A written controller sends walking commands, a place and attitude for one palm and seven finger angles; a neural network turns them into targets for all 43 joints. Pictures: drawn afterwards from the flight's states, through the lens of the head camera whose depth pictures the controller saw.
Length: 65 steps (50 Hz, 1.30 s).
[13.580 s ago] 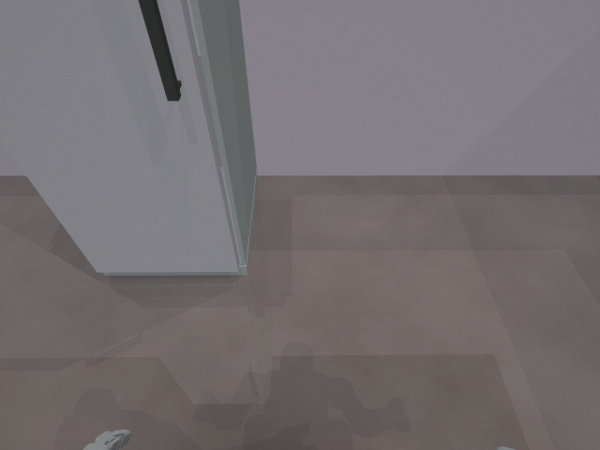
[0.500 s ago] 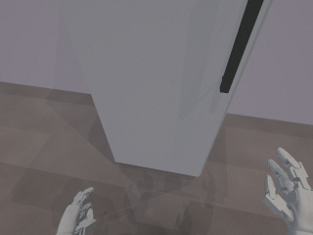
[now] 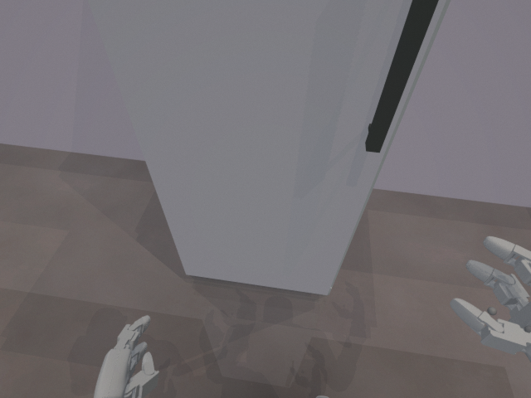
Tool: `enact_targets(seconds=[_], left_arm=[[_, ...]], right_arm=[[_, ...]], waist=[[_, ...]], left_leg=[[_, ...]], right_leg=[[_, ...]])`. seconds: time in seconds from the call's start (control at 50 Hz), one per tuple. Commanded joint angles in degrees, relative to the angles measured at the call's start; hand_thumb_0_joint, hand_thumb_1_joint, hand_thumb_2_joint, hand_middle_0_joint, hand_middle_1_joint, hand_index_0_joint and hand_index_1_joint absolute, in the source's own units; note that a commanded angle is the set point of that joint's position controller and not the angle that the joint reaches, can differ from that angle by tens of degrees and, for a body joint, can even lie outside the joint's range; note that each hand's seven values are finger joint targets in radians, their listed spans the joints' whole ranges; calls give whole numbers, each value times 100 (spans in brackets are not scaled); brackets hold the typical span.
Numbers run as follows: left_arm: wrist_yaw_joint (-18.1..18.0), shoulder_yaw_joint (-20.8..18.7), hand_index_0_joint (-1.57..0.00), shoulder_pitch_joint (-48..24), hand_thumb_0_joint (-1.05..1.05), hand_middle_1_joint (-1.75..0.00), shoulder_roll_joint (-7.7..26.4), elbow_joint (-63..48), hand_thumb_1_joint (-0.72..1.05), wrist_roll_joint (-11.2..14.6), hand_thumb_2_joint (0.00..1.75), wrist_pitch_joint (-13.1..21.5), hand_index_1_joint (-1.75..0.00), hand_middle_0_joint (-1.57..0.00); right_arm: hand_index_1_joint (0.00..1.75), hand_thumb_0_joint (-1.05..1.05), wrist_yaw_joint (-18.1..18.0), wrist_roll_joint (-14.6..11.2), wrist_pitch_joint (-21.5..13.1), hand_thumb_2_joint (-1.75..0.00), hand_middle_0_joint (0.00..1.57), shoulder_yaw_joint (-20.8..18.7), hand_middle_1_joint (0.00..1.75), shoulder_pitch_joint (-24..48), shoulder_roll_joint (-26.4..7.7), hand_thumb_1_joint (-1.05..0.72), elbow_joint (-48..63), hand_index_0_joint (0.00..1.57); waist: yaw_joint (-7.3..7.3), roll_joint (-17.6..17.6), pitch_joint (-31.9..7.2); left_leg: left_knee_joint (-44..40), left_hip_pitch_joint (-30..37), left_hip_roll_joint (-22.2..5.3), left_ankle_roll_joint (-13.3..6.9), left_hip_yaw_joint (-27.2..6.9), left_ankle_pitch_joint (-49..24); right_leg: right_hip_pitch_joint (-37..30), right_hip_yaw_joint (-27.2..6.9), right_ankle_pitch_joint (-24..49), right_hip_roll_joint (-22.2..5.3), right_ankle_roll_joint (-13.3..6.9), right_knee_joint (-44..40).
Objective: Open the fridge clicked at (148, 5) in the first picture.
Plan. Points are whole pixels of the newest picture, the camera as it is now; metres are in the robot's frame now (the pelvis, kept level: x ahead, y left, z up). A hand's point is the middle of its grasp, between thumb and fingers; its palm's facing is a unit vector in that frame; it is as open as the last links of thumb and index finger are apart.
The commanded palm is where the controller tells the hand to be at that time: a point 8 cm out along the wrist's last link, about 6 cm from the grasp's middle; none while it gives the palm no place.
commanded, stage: raise the hand to about handle height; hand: right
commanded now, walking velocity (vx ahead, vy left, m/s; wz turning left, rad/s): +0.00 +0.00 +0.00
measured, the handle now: (412, 22) +0.54 -0.16 +0.30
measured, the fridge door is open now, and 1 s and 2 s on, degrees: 0 0 0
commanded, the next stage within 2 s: move the hooked fingers beside the handle in 1.32 s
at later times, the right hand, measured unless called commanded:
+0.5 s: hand out of the picture +0.25 -0.31 +0.19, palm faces +0.20 +0.98 -0.04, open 13.5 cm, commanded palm +0.21 -0.36 +0.20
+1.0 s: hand out of the picture +0.26 -0.30 +0.24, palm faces +0.18 +0.98 -0.04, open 14.0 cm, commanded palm +0.22 -0.34 +0.25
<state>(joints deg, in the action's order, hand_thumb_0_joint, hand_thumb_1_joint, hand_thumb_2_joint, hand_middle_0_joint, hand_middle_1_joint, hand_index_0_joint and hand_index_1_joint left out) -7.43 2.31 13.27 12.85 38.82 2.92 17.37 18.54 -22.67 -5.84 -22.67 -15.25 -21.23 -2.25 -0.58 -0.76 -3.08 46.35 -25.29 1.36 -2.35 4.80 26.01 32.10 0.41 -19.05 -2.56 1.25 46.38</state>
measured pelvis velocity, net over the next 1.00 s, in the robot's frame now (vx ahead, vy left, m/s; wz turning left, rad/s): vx -0.02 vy -0.02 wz -0.02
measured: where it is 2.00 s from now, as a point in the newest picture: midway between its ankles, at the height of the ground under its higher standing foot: outside the picture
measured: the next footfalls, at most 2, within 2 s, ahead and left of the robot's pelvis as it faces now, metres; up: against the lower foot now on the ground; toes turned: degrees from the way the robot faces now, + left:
none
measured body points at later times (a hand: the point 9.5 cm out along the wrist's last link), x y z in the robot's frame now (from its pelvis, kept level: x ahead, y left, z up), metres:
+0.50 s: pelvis +0.00 -0.04 +0.03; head -0.02 -0.05 +0.48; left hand +0.22 +0.16 -0.02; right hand +0.23 -0.37 +0.20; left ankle -0.02 +0.08 -0.70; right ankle +0.05 -0.13 -0.70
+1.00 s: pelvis -0.02 -0.02 +0.04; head -0.06 -0.01 +0.49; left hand +0.20 +0.20 -0.02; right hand +0.24 -0.35 +0.25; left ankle -0.02 +0.08 -0.70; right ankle +0.05 -0.13 -0.70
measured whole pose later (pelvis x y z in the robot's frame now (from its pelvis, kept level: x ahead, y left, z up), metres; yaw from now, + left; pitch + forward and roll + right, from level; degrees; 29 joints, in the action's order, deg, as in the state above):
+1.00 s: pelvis -0.02 -0.02 +0.04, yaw -1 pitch -6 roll +1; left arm -8.5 5.8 8.0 14.7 39.9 6.2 10.5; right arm 15.6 -18.9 25.2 -24.1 10.7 -28.0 -0.2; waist -3.9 -2.6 -0.6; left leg 23.5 -3.8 0.6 -1.2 4.6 14.1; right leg 11.1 0.7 -8.2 -0.8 -0.6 24.9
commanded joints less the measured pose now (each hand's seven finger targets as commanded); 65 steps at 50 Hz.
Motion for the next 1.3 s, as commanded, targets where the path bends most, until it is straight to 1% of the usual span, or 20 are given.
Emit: enact_targets(seconds=[0.0, 0.04, 0.08, 0.1, 0.14, 0.22, 0.28, 0.4, 0.5, 0.62, 0.68, 0.8, 0.84, 0.92, 1.02, 1.08, 1.1, 1.18, 1.2, 1.28], left_arm=[[9, -354, -20, -591, 0, -30, 807, -986, 90, -10, 90, 453, -30, -20], [52, -379, -20, -484, 0, -30, 869, -904, 90, -13, 90, 517, -30, -20], [34, -394, -20, -482, 0, -30, 937, -834, 90, -2, 90, 547, -30, -20], [3, -402, -20, -507, 0, -30, 967, -801, 90, 14, 90, 559, -30, -20], [-26, -404, -20, -541, 0, -30, 963, -803, 90, 17, 90, 565, -30, -20], [-85, -322, -20, -672, 0, -30, 916, -799, 90, 16, 90, 518, -30, -20], [-75, -263, -20, -747, 0, -30, 863, -788, 90, 9, 90, 467, -30, -20], [-80, -135, -20, -932, 0, -30, 867, -769, 90, 82, 90, 290, -30, -20], [-170, -27, -20, -1207, 0, -30, 858, -806, 90, 157, 90, 51, -30, -20], [-212, 77, -20, -1484, 0, -30, 796, -859, 90, 147, 90, -131, -30, -20], [-216, 124, -20, -1588, 0, -30, 768, -858, 90, 170, 90, -201, -30, -20], [-248, 123, -20, -1739, 0, -30, 845, -831, 90, 250, 90, -303, -30, -20], [-226, 124, -20, -1760, 0, -30, 821, -865, 90, 287, 90, -329, -30, -20], [-146, 60, -20, -1790, 0, -30, 867, -962, 90, 305, 90, -337, -30, -20], [-113, 7, -20, -1803, 0, -30, 845, -975, 90, 243, 90, -283, -30, -20], [-118, -11, -20, -1692, 0, -30, 840, -919, 90, 212, 90, -273, -30, -20], [-116, -31, -20, -1698, 0, -30, 849, -896, 90, 209, 90, -269, -30, -20], [-144, -28, -20, -1636, 0, -30, 843, -876, 90, 238, 90, -276, -30, -20], [-138, -47, -20, -1612, 0, -30, 870, -854, 90, 236, 90, -275, -30, -20], [-142, -64, -20, -1599, 0, -30, 900, -883, 90, 265, 90, -313, -30, -20]], right_arm=[[90, 0, -433, -118, -507, -50, 27, -776, 90, 222, -878, 3, 1702, 27], [93, 0, -444, -12, -621, -48, 27, -418, 93, 276, -682, 8, 1731, 27], [96, 0, -393, 66, -576, -46, 27, -276, 96, 532, -716, 13, 1674, 27], [98, 0, -375, 88, -516, -45, 27, -271, 98, 643, -774, 15, 1663, 27], [100, 0, -352, 127, -384, -43, 28, -324, 100, 829, -948, 20, 1912, 28], [107, 0, -527, 224, -91, -39, 29, -540, 107, 1272, -1243, 29, 2311, 29], [111, 0, -659, 232, 81, -36, 29, -580, 111, 1529, -1207, 36, 2514, 29], [120, 0, -586, 261, 876, -30, 30, -321, 120, 2102, -1098, 50, 2145, 30], [120, 0, -504, 316, 1670, -30, 30, -338, 120, 2936, -1317, 50, 1820, 30], [120, 0, -552, 369, 1926, -30, 30, -592, 120, 4087, -1795, 50, 2135, 30], [120, 0, -499, 406, 2004, -30, 30, -431, 120, 4342, -1708, 50, 1975, 30], [120, 0, -416, 449, 2618, -30, 30, -538, 120, 4630, -2062, 50, 1258, 30], [120, 0, -338, 401, 2799, -30, 30, -376, 120, 4396, -1833, 50, 1008, 30], [120, 0, -293, 290, 2793, -30, 30, -566, 120, 4205, -1936, 50, 1270, 30], [120, 0, -511, 324, 2408, -30, 30, -831, 120, 4607, -2189, 50, 1851, 30], [120, 0, -619, 379, 2244, -30, 30, -858, 120, 4589, -2131, 50, 1838, 30], [120, 0, -638, 396, 2214, -30, 30, -871, 120, 4495, -2157, 50, 1857, 30], [120, 0, -531, 416, 2329, -30, 30, -643, 120, 4463, -1937, 50, 1676, 30], [120, 0, -499, 394, 2381, -30, 30, -669, 120, 4293, -1929, 50, 1528, 30], [120, 0, -374, 310, 2617, -30, 30, -767, 120, 4215, -1964, 50, 1324, 30]], waist=[[-349, 170, -1052], [-225, 143, -807], [-169, 27, -582], [-172, -22, -536], [-259, -325, -790], [-347, -527, -949], [-364, -694, -1064], [-376, -740, -607], [-356, -394, -304], [-373, -630, -783], [-331, -821, -578], [-407, -535, -264], [-387, -412, -158], [-418, -46, -488], [-399, -417, -636], [-373, -496, -659], [-368, -462, -658], [-341, -629, -583], [-337, -381, -547], [-368, 32, -684]], left_leg=[[-1172, 637, -409, 591, -906, -2521], [-1159, 391, -217, 509, -600, -2500], [-1221, 238, -61, 386, -377, -2076], [-1289, 292, -65, 393, -436, -2041], [-1330, 449, -20, 273, -282, -1895], [-1471, 693, 22, 189, -130, -1766], [-1552, 894, 76, 144, -16, -1865], [-1954, 1110, 117, 119, 6, -1687], [-2314, 1170, 105, 123, -39, -1269], [-2557, 1429, 69, 92, -110, -1201], [-2636, 1380, 82, 79, -113, -1106], [-2921, 1439, 9, 83, -222, -665], [-2976, 1376, -8, 110, -237, -583], [-2983, 1483, -66, 138, -327, -810], [-2966, 1456, -148, 149, -534, -973], [-2886, 1484, -125, 158, -487, -1211], [-2911, 1528, -185, 195, -613, -1385], [-2762, 1516, -126, 227, -488, -1881], [-2772, 1551, -180, 298, -584, -2049], [-2640, 1547, -192, 409, -551, -2472]], right_leg=[[-1087, -294, 1199, 161, -141, -568], [-1321, -249, 1290, 169, -187, -763], [-1453, -238, 1247, 169, -224, -946], [-1502, -214, 1267, 170, -241, -942], [-1789, -221, 1371, 179, -239, -1148], [-2085, -296, 1454, 157, -209, -1444], [-2424, -384, 1734, 123, -128, -1631], [-2547, -426, 1495, 81, -88, -2013], [-2586, -512, 782, 99, -124, -2413], [-3007, -509, 748, 144, -135, -2599], [-3064, -532, 534, 152, -126, -2727], [-2746, -444, 59, 221, -183, -2827], [-2704, -383, 110, 254, -197, -2793], [-2798, -309, 583, 234, -221, -2588], [-2925, -223, 911, 225, -226, -2351], [-2979, -179, 1049, 243, -237, -2320], [-2952, -134, 1149, 209, -236, -2206], [-3002, -92, 1333, 255, -256, -2225], [-2925, -104, 1368, 222, -252, -2141], [-2892, -146, 1484, 247, -285, -2098]])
